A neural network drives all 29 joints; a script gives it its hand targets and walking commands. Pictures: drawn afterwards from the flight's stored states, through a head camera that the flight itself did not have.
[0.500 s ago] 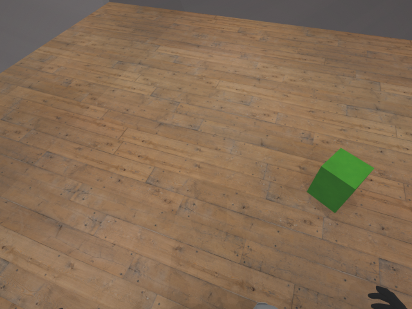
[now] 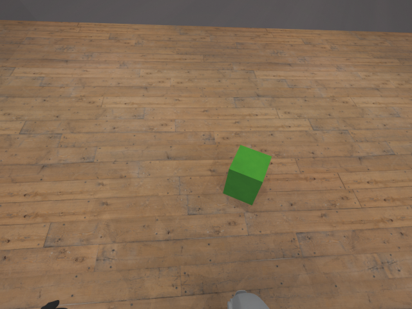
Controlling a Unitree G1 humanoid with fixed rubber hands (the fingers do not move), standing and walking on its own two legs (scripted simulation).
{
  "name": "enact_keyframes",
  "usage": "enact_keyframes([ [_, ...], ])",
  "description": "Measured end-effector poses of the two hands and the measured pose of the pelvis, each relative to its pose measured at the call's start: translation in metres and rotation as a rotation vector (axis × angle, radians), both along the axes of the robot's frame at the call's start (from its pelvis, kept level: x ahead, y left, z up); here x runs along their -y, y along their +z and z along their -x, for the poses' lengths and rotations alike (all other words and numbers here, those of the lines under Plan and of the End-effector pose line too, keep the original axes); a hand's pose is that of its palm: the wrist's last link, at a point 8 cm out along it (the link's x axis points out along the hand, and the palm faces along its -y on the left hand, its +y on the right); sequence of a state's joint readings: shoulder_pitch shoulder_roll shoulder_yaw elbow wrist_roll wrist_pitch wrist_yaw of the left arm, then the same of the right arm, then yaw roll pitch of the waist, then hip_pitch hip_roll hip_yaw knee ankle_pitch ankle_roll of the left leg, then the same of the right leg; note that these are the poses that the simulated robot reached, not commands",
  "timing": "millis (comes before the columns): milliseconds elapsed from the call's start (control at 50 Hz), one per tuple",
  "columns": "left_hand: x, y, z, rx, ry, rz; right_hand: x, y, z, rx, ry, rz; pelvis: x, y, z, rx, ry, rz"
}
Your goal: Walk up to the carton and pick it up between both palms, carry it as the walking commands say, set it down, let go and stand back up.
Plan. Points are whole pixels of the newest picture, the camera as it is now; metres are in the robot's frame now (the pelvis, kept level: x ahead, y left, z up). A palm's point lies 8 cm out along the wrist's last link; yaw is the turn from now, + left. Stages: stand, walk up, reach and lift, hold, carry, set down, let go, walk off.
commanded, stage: walk up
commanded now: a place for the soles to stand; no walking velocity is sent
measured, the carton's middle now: (246, 175) +0.83 -0.32 -0.65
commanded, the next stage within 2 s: none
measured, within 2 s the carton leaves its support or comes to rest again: neither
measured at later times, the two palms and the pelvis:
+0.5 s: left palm (101, 233) +0.32 +0.23 -0.11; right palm (397, 295) +0.15 -0.40 -0.09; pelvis +0.17 -0.06 -0.02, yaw -14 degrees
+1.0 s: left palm (149, 185) +0.46 +0.13 -0.13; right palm (407, 241) +0.26 -0.49 -0.09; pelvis +0.30 -0.16 -0.02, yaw -22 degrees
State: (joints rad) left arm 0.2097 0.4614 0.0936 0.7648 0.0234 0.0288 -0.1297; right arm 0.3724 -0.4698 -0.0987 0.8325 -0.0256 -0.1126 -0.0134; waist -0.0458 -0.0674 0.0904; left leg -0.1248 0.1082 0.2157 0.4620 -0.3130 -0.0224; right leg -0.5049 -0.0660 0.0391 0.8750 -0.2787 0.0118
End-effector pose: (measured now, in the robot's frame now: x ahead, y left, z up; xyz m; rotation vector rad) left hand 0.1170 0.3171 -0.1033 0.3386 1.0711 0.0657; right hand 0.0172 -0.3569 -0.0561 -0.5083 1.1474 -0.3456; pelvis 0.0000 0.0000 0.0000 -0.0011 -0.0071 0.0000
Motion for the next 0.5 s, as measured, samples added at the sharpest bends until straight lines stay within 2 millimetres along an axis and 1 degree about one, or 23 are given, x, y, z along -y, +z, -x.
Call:
enact_keyframes([
  [60,0.022,0.004,-0.058,0.036,-0.082,-0.005,0.012,-0.008,0.010,-0.058,-0.052,-0.015,0.012,-0.004,-0.018,-0.013,-0.033,-0.001],
  [100,0.039,0.005,-0.096,0.079,-0.130,-0.018,0.023,-0.019,0.012,-0.082,-0.081,-0.027,0.023,-0.011,-0.033,-0.020,-0.051,-0.001],
  [140,0.053,0.006,-0.127,0.131,-0.156,-0.036,0.033,-0.032,0.007,-0.094,-0.108,-0.041,0.033,-0.019,-0.046,-0.008,-0.071,0.015],
  [160,0.059,0.007,-0.136,0.148,-0.159,-0.040,0.034,-0.036,0.000,-0.088,-0.120,-0.051,0.037,-0.020,-0.052,-0.001,-0.082,0.018],
  [200,0.068,0.010,-0.146,0.153,-0.148,-0.040,0.033,-0.039,-0.022,-0.054,-0.127,-0.077,0.042,-0.017,-0.065,0.004,-0.105,0.016],
  [240,0.073,0.013,-0.150,0.138,-0.138,-0.044,0.030,-0.040,-0.049,-0.002,-0.109,-0.103,0.045,-0.014,-0.079,0.007,-0.126,0.011],
  [300,0.074,0.010,-0.153,0.108,-0.138,-0.047,0.027,-0.039,-0.089,0.062,-0.073,-0.118,0.047,-0.013,-0.100,0.009,-0.152,0.004],
  [360,0.071,0.001,-0.160,0.079,-0.134,-0.040,0.026,-0.041,-0.119,0.107,-0.061,-0.107,0.045,-0.018,-0.123,0.015,-0.174,0.000],
  [380,0.070,-0.004,-0.165,0.072,-0.136,-0.041,0.028,-0.042,-0.125,0.121,-0.060,-0.094,0.045,-0.023,-0.131,0.014,-0.184,-0.003],
  [420,0.072,-0.011,-0.177,0.050,-0.145,-0.050,0.031,-0.042,-0.131,0.140,-0.083,-0.077,0.047,-0.027,-0.145,0.014,-0.208,-0.019],
  [460,0.080,-0.012,-0.191,0.026,-0.169,-0.054,0.036,-0.037,-0.132,0.145,-0.121,-0.070,0.054,-0.023,-0.156,0.020,-0.232,-0.023],
  [500,0.090,-0.010,-0.207,0.013,-0.192,-0.048,0.044,-0.030,-0.131,0.139,-0.149,-0.063,0.062,-0.017,-0.168,0.021,-0.252,-0.021],
])
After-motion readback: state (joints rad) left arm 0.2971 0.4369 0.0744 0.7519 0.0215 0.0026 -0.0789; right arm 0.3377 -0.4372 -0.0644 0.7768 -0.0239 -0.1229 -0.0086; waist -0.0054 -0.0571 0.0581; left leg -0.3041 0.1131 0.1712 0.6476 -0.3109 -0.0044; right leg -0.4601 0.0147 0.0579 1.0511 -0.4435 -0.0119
